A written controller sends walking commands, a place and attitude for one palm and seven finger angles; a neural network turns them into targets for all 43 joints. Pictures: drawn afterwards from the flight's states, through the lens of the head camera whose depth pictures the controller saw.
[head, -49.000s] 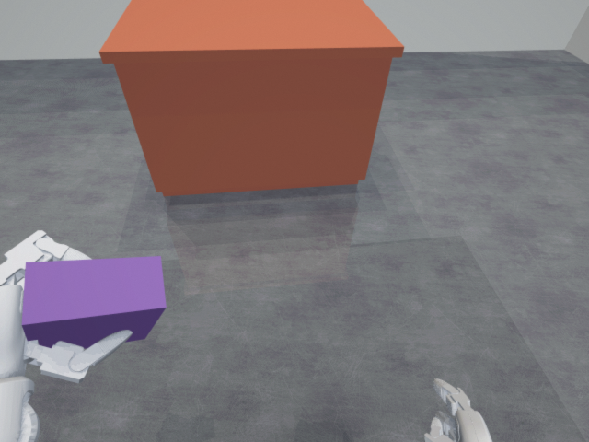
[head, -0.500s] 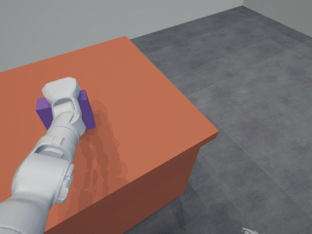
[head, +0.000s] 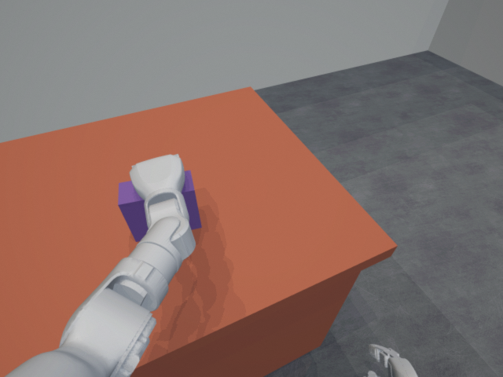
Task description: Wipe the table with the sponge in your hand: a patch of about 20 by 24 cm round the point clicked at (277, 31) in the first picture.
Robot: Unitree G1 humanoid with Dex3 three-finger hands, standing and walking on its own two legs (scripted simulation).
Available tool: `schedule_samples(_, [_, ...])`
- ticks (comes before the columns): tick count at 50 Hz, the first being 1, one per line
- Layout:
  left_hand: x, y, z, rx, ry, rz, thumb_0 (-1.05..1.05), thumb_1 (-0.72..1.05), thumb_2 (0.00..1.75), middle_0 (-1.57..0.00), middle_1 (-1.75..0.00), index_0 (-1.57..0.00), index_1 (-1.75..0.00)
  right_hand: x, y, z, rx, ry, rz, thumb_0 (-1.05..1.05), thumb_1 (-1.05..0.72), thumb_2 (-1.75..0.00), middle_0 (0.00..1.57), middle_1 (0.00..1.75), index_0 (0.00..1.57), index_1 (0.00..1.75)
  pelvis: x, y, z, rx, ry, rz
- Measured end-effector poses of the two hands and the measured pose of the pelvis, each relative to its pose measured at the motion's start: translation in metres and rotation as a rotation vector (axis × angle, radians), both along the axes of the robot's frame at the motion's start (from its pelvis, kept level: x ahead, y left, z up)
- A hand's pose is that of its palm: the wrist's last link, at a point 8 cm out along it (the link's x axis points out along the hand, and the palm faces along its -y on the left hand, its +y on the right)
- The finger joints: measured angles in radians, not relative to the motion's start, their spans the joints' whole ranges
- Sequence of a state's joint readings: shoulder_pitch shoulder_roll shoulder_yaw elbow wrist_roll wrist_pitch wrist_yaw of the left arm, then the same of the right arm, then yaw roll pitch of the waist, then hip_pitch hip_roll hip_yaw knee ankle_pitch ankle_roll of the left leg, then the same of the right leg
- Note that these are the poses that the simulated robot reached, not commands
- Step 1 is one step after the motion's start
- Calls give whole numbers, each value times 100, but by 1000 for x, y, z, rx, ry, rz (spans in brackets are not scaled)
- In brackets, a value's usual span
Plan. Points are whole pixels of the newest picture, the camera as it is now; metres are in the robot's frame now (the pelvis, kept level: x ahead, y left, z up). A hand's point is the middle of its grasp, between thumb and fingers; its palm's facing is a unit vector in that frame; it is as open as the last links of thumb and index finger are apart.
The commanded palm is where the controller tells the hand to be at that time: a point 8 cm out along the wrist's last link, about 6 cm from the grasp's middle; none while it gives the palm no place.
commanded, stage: wipe back along the third lane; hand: left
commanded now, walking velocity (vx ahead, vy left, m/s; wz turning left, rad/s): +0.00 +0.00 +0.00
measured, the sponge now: (164, 212) +0.40 +0.20 +0.02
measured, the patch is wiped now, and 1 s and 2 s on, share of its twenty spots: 0.95 0.95 0.95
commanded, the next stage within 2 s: slide back across to the middle lane in 1.18 s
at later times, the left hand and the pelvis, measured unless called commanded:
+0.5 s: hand (173, 216) +0.36 +0.16 +0.07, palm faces +0.03 -0.06 -1.00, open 9.9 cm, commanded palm +0.31 +0.14 +0.10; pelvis +0.01 +0.00 +0.00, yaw +1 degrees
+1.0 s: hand (184, 238) +0.32 +0.13 +0.07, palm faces +0.05 -0.07 -1.00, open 9.8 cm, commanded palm +0.26 +0.11 +0.10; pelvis +0.00 -0.03 +0.00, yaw +0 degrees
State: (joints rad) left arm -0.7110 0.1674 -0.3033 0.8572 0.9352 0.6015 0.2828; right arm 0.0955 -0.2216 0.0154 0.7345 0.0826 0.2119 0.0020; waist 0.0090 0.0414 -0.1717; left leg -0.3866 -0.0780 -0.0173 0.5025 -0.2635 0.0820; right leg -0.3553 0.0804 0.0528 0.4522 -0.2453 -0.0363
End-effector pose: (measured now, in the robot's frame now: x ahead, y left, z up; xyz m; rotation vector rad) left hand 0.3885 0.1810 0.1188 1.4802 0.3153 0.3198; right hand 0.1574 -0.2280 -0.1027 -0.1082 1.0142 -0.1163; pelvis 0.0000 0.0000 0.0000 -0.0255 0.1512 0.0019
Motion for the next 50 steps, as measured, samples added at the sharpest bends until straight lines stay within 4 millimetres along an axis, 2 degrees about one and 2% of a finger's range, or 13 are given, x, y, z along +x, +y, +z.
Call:
schedule_samples(7, [-11, -3, 0, -1, 0, -18, -2, -48, 110, -66, -142, -71, -144, 49, 20, 17, 16, -85, 77, 1, -91, -90, 20, 30, 20, 30, 6, 4, 0, 0, -19, 16])
schedule_samples(14, [-24, -9, 0, 5, -14, -43, -2, -48, 110, -66, -141, -72, -144, 74, 33, 27, 47, -128, 135, 1, -91, -90, 20, 30, 20, 30, 10, 3, -1, 0, -36, 26])
schedule_samples(25, [-46, -22, 0, 3, -22, -59, 0, -48, 109, -67, -141, -72, -143, 63, 25, 24, 74, -114, 138, 1, -91, -90, 20, 30, 20, 30, 6, -3, 0, 7, -71, 17])
schedule_samples(36, [-66, -33, 0, -2, -20, -56, 1, -48, 109, -67, -141, -73, -143, 50, 9, 23, 87, -122, 119, 1, -91, -90, 20, 30, 20, 30, -2, -15, 1, 17, -100, 3])
schedule_samples(50, [-92, -50, 0, -8, -36, -69, 1, -48, 109, -66, -141, -73, -143, 62, -11, 34, 102, -195, 128, 1, -91, -90, 20, 30, 20, 30, -4, -33, 1, 27, -124, -2])
